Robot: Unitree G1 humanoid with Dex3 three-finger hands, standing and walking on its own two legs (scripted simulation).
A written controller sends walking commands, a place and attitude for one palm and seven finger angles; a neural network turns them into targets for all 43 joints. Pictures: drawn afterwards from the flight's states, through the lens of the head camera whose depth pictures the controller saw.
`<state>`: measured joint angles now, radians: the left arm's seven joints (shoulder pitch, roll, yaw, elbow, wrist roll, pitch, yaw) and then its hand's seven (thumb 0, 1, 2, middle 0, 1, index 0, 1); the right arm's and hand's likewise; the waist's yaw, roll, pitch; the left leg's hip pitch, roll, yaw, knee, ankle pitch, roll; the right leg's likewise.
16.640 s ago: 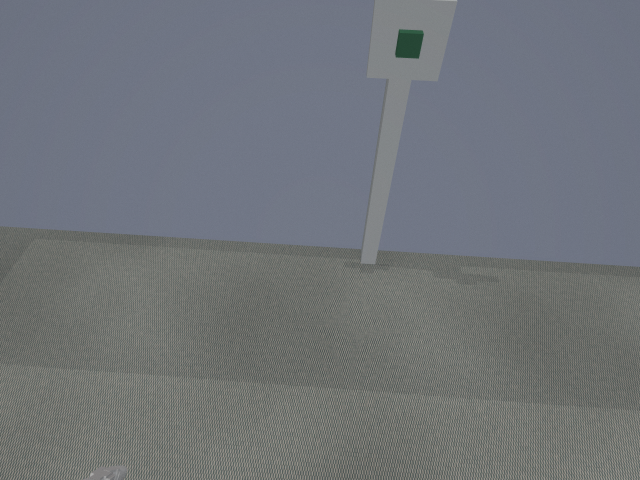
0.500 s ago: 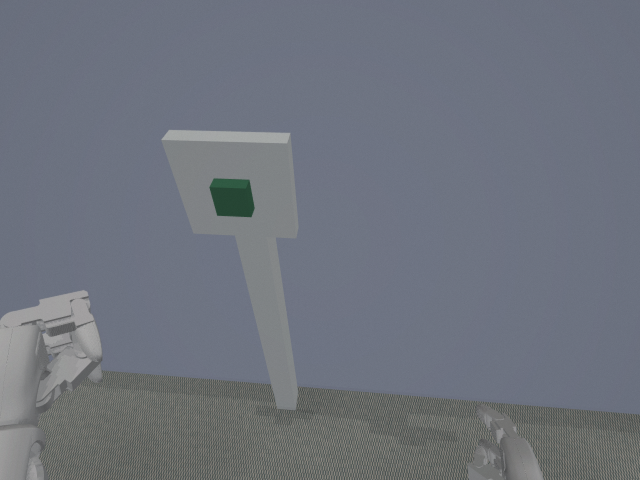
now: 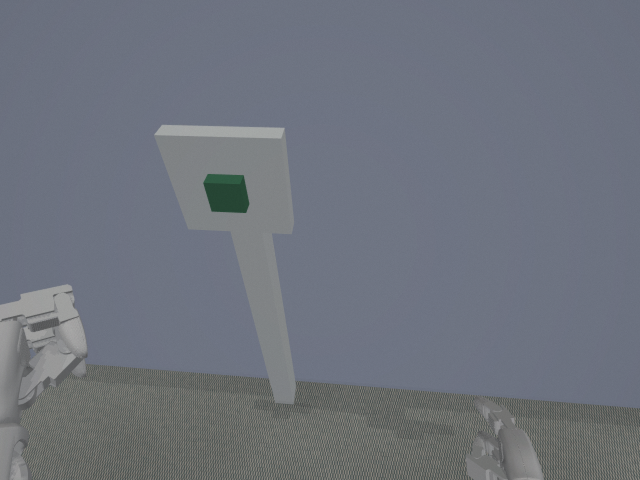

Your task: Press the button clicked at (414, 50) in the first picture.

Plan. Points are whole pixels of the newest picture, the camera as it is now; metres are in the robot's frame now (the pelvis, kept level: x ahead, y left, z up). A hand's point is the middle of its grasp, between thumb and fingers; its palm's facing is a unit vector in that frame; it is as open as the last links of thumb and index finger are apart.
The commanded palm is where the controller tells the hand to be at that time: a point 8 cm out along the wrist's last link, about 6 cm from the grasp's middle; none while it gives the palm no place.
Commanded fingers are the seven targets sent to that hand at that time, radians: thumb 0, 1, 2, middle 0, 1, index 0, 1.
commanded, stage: step back with the hand held close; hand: left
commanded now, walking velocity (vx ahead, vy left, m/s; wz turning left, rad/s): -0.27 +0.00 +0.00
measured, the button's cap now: (227, 192) +0.49 +0.20 +0.11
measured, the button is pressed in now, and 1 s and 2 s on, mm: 0 0 0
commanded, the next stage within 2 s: stop stepping back and stand still in 0.98 s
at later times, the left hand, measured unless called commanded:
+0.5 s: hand (16, 421) +0.12 +0.27 +0.15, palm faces +0.33 -0.80 -0.50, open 3.1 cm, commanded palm +0.06 +0.31 +0.17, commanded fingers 0.00 0.90 0.90 -1.30 -1.50 -1.30 -1.50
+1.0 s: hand out of the picture +0.04 +0.28 +0.17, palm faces +0.35 -0.84 -0.42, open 3.1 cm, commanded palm -0.02 +0.32 +0.17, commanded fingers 0.00 0.90 0.90 -1.30 -1.50 -1.30 -1.50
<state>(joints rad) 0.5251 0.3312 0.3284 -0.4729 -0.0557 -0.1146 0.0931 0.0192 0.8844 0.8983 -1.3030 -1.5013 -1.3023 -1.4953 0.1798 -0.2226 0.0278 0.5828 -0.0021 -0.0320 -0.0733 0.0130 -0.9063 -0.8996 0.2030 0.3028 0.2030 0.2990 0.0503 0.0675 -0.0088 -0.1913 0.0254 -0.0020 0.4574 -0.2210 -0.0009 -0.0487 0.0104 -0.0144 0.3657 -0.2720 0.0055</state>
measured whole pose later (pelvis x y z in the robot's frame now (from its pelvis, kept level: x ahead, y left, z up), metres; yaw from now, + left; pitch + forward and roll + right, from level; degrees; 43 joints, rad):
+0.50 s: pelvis -0.07 +0.03 -0.01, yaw +0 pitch +0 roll -2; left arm 0.63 0.41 0.39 -0.59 -0.04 -0.20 0.13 0.02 0.88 0.90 -1.30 -1.50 -1.30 -1.49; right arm 0.19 -0.22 0.00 0.50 0.02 0.00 -0.07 0.01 -0.91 -0.90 0.20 0.30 0.20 0.30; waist 0.00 0.02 0.04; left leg -0.40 0.01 0.02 0.54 -0.14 0.04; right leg -0.29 -0.01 0.01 0.51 -0.23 0.04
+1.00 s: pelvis -0.16 +0.04 -0.01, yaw -1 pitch +3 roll -3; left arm 0.62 0.40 0.39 -0.64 -0.05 -0.24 0.15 0.02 0.89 0.90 -1.30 -1.50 -1.30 -1.50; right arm 0.19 -0.15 0.02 0.59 -0.03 -0.11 -0.02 0.01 -0.91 -0.90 0.20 0.30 0.20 0.30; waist 0.00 0.01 -0.03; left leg -0.48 0.03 0.01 0.44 -0.03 0.04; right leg -0.21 0.06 -0.02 0.54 -0.41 0.00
